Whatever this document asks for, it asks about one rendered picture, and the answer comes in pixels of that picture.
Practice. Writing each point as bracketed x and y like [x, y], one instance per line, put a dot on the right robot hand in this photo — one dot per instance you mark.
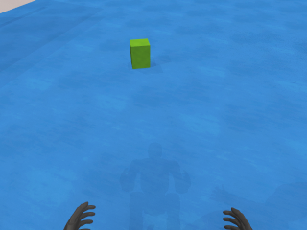
[239, 220]

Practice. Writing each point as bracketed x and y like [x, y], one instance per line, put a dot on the left robot hand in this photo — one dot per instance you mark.
[75, 221]

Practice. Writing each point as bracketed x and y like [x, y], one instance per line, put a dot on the carton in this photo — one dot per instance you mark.
[140, 53]

